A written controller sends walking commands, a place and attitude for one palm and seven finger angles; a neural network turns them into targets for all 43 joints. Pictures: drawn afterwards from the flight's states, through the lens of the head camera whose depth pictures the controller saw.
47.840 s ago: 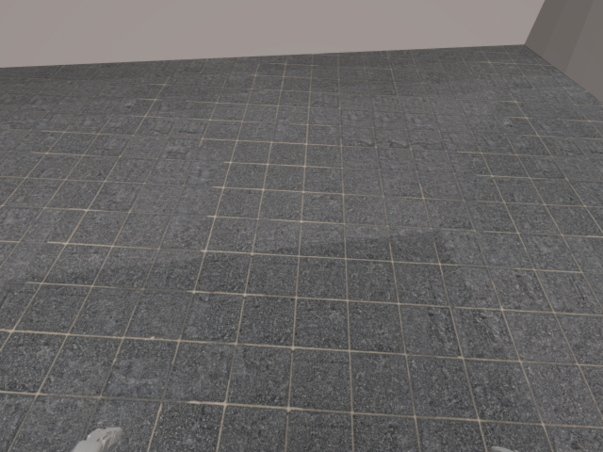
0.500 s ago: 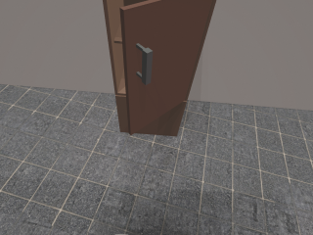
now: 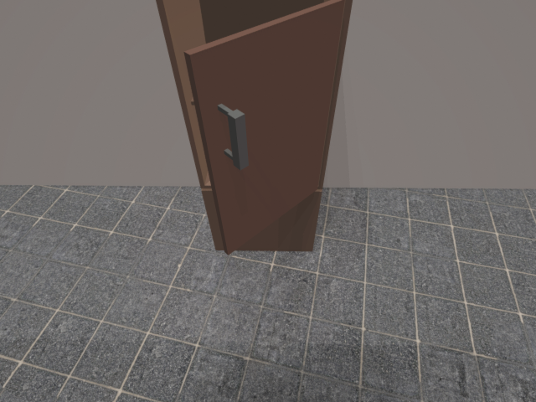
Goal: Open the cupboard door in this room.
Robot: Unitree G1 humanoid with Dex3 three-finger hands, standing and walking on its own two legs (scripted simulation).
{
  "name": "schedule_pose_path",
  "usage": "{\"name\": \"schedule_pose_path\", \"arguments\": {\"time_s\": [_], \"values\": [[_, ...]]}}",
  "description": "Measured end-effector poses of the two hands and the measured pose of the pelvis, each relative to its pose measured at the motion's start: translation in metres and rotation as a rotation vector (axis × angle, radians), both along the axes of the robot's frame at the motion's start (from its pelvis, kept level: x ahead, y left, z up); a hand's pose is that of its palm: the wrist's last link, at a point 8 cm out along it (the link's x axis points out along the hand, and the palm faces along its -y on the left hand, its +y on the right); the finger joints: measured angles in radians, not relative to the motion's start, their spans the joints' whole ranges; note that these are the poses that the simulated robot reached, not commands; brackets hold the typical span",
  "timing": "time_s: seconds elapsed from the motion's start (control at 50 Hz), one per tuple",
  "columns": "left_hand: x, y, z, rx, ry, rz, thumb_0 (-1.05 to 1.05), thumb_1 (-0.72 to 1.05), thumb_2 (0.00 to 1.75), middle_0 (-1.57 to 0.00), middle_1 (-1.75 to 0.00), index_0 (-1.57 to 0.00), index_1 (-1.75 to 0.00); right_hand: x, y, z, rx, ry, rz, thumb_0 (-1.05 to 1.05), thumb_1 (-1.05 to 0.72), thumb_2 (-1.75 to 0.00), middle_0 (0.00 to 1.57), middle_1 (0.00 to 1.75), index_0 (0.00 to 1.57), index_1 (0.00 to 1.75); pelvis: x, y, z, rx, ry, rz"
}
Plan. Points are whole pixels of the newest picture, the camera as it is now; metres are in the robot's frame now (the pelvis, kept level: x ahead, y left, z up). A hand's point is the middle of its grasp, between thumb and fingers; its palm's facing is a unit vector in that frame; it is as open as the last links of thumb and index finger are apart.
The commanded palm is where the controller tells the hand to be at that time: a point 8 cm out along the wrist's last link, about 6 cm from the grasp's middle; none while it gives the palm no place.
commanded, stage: let the arm hang, fingers relaxed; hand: left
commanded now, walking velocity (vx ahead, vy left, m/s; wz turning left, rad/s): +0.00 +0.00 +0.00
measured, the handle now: (232, 136) +0.58 +0.11 +0.08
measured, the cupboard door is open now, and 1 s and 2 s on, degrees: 44 44 44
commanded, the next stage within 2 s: look to check the result in 0.22 s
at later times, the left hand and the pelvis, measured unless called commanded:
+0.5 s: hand out of the picture +0.00 +0.16 -0.17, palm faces +0.04 -0.98 -0.19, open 7.4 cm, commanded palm none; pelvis +0.02 -0.01 +0.00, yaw +0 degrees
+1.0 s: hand out of the picture +0.03 +0.15 -0.17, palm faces +0.04 -0.98 -0.19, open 7.4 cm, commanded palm none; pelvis +0.03 -0.02 +0.00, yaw -1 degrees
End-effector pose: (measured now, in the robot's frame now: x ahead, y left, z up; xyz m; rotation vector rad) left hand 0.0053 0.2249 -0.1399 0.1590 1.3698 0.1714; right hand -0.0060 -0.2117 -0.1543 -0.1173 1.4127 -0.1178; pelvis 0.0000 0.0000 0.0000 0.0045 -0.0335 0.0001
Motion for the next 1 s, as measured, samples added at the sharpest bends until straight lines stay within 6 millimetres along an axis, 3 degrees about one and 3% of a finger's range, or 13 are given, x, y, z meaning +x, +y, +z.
{"name": "schedule_pose_path", "arguments": {"time_s": [0.14,0.56,1.0], "values": [[0.013,-0.008,-0.003,-0.014,-0.006,-0.004,0.01,0.93,0.90,-0.20,-0.30,-0.20,-0.30,0.002,-0.003,0.004,-0.011,0.011,-0.010,0.01,-0.91,-0.90,0.20,0.30,0.20,0.30,0.007,-0.004,0.001,0.001,0.002,-0.001],[-0.006,-0.023,-0.002,-0.026,0.081,0.033,0.00,0.91,0.90,-0.20,-0.30,-0.20,-0.30,0.024,-0.015,0.003,-0.021,0.016,0.000,0.01,-0.91,-0.90,0.20,0.30,0.20,0.30,0.022,-0.012,0.002,0.005,0.006,0.000],[0.016,-0.029,-0.002,-0.020,0.044,0.017,0.00,0.91,0.90,-0.20,-0.30,-0.20,-0.30,0.031,-0.025,0.003,-0.031,0.009,-0.018,0.01,-0.91,-0.90,0.20,0.30,0.20,0.30,0.029,-0.021,0.001,0.005,0.007,-0.019]]}}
